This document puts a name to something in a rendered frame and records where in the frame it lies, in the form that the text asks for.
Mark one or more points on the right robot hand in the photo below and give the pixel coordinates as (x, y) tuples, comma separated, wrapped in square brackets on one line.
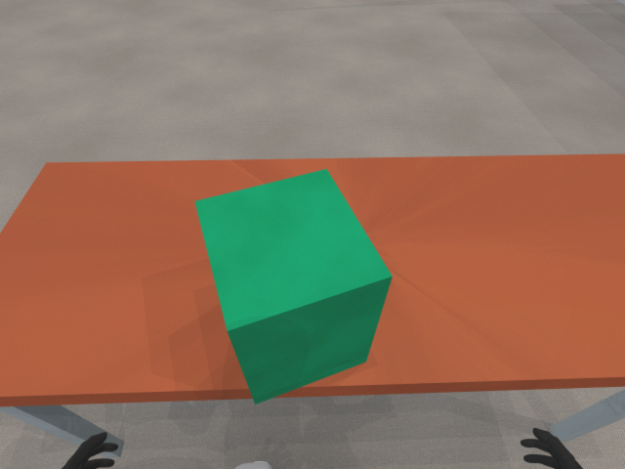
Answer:
[(561, 458)]

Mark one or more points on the carton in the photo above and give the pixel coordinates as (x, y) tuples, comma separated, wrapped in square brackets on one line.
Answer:
[(301, 285)]

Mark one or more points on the left robot hand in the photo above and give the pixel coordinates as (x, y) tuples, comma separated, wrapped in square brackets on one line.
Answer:
[(94, 445)]

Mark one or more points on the table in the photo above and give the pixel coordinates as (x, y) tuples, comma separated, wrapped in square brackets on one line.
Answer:
[(508, 274)]

